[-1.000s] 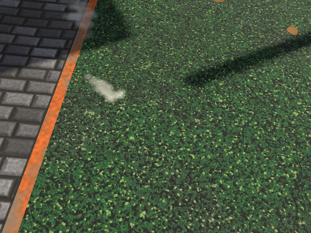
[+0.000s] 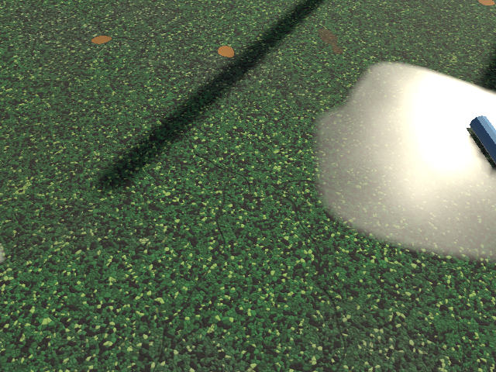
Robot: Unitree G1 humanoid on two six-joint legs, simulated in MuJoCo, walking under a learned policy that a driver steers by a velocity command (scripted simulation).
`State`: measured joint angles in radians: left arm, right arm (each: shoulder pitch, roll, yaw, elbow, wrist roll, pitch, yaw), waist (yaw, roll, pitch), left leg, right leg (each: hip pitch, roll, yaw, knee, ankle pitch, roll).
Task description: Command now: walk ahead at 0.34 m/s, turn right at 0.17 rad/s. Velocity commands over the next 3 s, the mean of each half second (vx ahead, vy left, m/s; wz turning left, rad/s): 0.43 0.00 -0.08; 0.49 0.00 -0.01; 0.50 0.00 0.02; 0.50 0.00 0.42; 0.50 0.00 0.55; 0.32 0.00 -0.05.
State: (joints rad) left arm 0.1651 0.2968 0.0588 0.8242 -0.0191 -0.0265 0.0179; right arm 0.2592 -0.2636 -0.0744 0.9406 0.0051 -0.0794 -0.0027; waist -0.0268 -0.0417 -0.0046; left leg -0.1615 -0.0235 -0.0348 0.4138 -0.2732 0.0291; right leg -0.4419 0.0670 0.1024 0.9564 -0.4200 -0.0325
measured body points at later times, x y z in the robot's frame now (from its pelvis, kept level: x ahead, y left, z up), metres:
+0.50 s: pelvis +0.22 -0.08 +0.00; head +0.24 -0.09 +0.45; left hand +0.30 +0.20 -0.11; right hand +0.32 -0.36 -0.12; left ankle +0.24 +0.09 -0.66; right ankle +0.21 -0.16 -0.74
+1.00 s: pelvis +0.51 -0.02 +0.00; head +0.54 -0.02 +0.45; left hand +0.61 +0.25 -0.13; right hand +0.60 -0.30 -0.12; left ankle +0.55 +0.06 -0.74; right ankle +0.48 -0.18 -0.66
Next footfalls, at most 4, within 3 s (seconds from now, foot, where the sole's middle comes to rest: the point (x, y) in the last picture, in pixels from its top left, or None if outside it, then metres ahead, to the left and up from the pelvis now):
0.28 right None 0.25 -0.16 -0.78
0.82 left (221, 345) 0.59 0.06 -0.78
1.34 right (298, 255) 0.88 -0.19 -0.78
1.88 left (220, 188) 1.17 0.07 -0.78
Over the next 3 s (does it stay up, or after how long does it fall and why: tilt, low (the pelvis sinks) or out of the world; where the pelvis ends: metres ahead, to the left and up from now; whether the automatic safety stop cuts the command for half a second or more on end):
stays up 1.52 0.17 -0.01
